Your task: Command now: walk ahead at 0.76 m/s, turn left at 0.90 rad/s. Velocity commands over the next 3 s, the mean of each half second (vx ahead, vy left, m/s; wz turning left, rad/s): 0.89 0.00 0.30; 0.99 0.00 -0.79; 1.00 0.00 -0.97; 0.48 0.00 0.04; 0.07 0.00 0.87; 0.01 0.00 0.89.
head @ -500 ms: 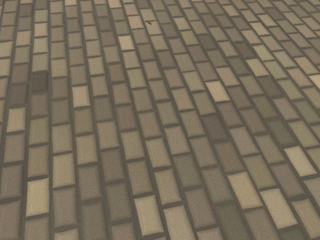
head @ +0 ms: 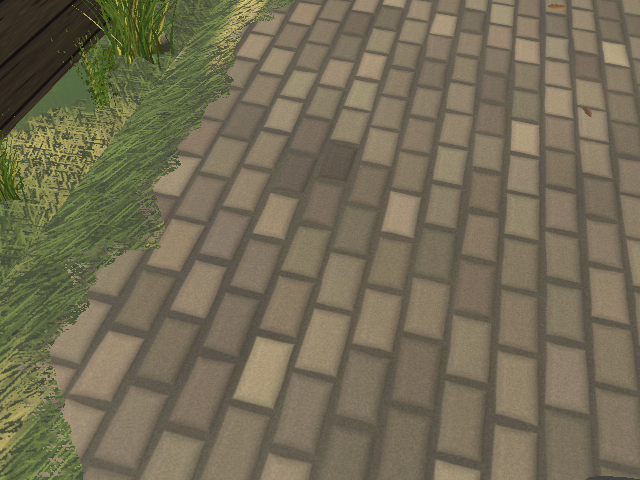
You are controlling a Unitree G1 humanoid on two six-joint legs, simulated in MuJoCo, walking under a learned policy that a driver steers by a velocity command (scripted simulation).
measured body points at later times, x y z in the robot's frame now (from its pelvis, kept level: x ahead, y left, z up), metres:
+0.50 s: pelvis +0.35 +0.18 -0.01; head +0.37 +0.21 +0.44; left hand +0.52 +0.44 -0.11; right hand +0.40 -0.08 -0.12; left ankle +0.14 +0.17 -0.73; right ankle +0.64 +0.10 -0.66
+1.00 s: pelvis +0.81 +0.30 -0.02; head +0.83 +0.29 +0.43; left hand +0.93 +0.57 -0.14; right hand +0.99 +0.01 -0.05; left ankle +0.97 +0.43 -0.73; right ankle +0.62 +0.20 -0.70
